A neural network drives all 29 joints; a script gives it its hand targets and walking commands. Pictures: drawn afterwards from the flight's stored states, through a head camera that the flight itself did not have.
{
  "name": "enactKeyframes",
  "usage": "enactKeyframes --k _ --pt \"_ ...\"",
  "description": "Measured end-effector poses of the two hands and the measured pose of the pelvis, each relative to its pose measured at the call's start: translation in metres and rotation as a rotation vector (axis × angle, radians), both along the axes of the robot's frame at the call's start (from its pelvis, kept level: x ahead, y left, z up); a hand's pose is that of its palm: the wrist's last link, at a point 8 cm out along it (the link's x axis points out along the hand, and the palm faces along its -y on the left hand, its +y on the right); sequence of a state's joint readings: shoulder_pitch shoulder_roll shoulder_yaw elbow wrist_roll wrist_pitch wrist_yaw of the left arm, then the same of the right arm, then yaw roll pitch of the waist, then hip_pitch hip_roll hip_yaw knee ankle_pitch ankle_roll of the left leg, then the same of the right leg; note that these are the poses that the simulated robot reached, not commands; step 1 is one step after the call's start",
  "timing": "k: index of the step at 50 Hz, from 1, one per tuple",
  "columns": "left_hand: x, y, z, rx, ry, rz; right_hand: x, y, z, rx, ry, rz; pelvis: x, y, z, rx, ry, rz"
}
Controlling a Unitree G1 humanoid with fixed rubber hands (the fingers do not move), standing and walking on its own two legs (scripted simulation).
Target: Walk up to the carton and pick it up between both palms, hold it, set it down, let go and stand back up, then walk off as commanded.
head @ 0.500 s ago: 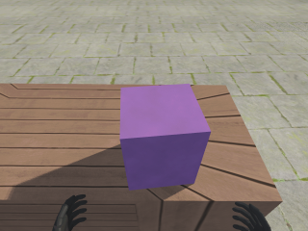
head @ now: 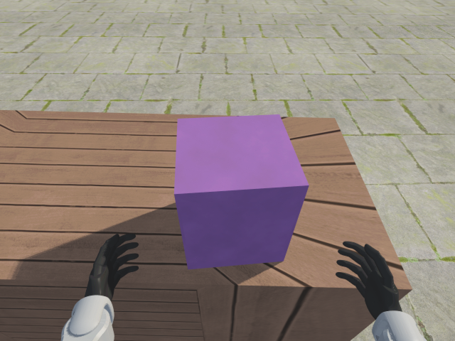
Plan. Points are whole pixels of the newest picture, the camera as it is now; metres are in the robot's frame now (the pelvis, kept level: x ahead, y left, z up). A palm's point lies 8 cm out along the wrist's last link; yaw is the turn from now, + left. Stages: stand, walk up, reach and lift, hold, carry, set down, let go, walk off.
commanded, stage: reach and lift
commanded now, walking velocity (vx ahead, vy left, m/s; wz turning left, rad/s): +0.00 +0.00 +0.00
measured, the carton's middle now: (232, 193) +0.42 +0.06 +0.03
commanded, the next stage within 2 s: none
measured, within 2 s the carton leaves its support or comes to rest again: neither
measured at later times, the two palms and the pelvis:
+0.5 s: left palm (106, 231) +0.27 +0.25 +0.09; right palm (375, 241) +0.31 -0.19 +0.07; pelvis +0.02 +0.00 +0.00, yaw +1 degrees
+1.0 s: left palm (108, 178) +0.33 +0.26 +0.14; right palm (373, 187) +0.38 -0.19 +0.13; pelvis +0.01 +0.00 +0.00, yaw +1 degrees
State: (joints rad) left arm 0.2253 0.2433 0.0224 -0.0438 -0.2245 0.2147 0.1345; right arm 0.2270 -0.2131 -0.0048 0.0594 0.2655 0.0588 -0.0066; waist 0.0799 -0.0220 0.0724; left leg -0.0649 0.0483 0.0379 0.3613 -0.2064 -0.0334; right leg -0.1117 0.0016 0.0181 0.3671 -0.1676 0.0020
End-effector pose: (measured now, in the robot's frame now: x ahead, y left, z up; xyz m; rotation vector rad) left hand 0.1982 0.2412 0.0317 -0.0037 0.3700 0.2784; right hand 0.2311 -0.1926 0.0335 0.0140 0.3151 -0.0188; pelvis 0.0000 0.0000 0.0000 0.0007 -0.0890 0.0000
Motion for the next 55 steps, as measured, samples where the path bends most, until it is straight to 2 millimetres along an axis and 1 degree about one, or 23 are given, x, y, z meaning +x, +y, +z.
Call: enactKeyframes --k 7,13,18,21,28,33,41,47,55 --pt "0.021 0.006 0.022 0.001 -0.012 0.002 0.022 -0.001 0.011 0.005 -0.006 0.005 0.004 -0.003 0.001 0.000 0.019 0.002" --pt "0.036 0.007 0.033 -0.003 -0.008 -0.016 0.042 -0.001 0.021 0.021 -0.026 -0.001 0.010 -0.004 0.001 -0.003 0.032 0.007" --pt "0.048 0.005 0.042 -0.010 -0.013 -0.027 0.056 0.001 0.026 0.026 -0.029 0.005 0.015 -0.005 0.002 -0.005 0.041 0.010" --pt "0.056 0.004 0.047 -0.012 -0.023 -0.032 0.065 0.003 0.032 0.026 -0.047 0.010 0.017 -0.005 0.002 -0.006 0.048 0.011" --pt "0.074 0.010 0.062 -0.004 -0.039 -0.034 0.084 0.005 0.049 0.025 -0.075 0.019 0.020 -0.005 0.002 -0.007 0.059 0.008" --pt "0.088 0.015 0.071 -0.010 -0.040 -0.021 0.099 0.004 0.058 0.017 -0.069 0.027 0.018 -0.004 0.002 -0.008 0.059 0.011" --pt "0.112 0.016 0.091 -0.019 -0.056 -0.015 0.124 0.002 0.077 0.009 -0.072 0.037 0.014 -0.003 0.002 -0.009 0.079 0.015" --pt "0.127 0.015 0.103 -0.039 -0.064 -0.026 0.140 0.006 0.089 0.005 -0.072 0.052 0.010 -0.002 0.002 -0.008 0.103 0.014" --pt "0.144 0.021 0.112 -0.052 -0.051 -0.009 0.163 0.013 0.104 0.014 -0.060 0.063 0.004 -0.003 0.001 -0.009 0.137 0.013"
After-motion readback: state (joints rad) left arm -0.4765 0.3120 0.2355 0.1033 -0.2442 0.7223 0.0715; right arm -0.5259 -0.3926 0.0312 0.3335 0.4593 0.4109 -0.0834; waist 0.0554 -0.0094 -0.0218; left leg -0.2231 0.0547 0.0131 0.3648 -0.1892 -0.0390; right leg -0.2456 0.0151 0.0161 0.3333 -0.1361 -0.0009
